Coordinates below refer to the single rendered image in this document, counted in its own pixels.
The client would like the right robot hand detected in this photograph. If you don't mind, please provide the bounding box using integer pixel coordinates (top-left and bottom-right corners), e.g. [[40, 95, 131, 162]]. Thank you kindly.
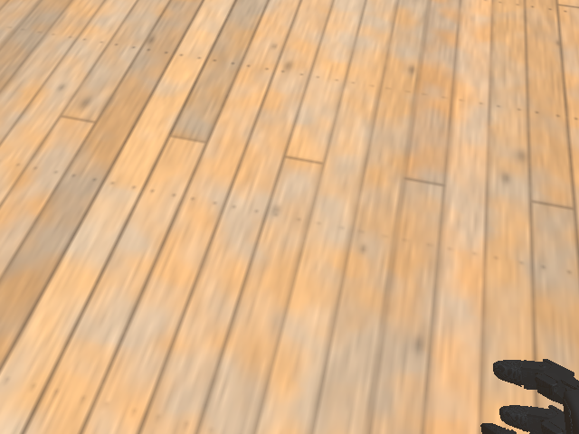
[[480, 359, 579, 434]]

